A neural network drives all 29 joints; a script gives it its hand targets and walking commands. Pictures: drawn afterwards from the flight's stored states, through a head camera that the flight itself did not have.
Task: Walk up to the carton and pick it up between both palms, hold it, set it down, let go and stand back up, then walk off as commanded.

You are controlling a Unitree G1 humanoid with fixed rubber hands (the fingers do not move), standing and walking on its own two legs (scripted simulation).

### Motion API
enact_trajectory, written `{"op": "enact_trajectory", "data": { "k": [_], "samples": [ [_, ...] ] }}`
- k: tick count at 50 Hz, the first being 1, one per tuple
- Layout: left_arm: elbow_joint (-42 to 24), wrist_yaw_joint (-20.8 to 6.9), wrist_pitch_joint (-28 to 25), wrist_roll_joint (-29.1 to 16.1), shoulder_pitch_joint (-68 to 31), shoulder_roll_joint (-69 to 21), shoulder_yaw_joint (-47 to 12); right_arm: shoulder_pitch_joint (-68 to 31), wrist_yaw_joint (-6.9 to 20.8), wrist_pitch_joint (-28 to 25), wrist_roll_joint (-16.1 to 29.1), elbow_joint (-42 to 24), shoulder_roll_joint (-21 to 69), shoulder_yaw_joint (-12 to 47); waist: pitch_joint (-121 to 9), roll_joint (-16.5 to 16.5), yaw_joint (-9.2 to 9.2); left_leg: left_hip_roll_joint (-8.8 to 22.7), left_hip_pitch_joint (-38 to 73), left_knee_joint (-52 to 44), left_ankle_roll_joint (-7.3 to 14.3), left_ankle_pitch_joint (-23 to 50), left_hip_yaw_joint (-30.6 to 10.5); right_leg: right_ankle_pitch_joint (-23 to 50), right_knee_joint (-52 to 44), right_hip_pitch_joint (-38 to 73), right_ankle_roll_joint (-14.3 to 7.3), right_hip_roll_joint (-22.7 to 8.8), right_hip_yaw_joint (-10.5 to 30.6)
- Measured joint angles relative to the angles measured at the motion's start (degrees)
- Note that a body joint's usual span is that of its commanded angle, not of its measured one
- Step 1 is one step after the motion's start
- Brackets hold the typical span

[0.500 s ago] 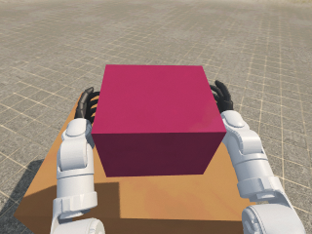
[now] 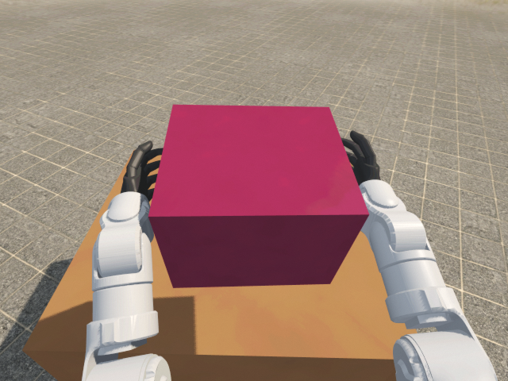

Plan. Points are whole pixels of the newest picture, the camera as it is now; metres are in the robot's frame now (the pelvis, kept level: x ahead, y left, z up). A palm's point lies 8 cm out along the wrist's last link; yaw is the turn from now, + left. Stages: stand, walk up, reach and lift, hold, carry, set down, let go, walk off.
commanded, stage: hold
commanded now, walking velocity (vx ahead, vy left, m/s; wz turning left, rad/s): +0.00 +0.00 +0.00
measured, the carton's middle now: (252, 195) +0.37 +0.01 +0.15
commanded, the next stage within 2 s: none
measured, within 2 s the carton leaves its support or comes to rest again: neither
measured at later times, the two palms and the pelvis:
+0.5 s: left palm (137, 194) +0.35 +0.18 +0.17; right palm (363, 182) +0.36 -0.16 +0.18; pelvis +0.00 +0.00 +0.00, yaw +0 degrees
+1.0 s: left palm (136, 194) +0.35 +0.18 +0.17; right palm (363, 182) +0.36 -0.16 +0.18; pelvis +0.00 +0.00 +0.00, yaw +0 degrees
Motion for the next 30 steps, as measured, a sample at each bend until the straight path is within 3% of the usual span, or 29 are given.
{"op": "enact_trajectory", "data": {
  "k": [30],
  "samples": [
    [0.42,-0.08,-0.09,0.19,-0.21,0.07,0.03,-0.18,0.07,-0.34,-0.01,0.54,0.04,-0.06,0.2,-0.11,-0.05,-0.03,0.1,0.0,0.01,0.02,-0.04,0.03,-0.05,0.13,0.02,-0.01,0.02]
  ]
}}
